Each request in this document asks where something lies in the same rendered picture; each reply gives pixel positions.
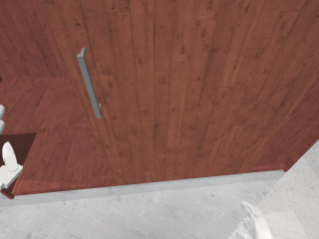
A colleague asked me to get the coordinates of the robot right hand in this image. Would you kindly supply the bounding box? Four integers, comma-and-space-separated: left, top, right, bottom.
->
235, 200, 274, 239

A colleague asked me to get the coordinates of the robot left hand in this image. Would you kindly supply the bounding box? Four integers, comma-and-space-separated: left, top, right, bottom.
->
0, 105, 23, 190

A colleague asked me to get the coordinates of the handle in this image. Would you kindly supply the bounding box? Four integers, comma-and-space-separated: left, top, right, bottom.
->
77, 48, 102, 119

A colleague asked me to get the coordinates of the wardrobe door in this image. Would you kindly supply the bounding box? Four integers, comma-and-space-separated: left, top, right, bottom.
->
41, 0, 319, 186
254, 75, 319, 166

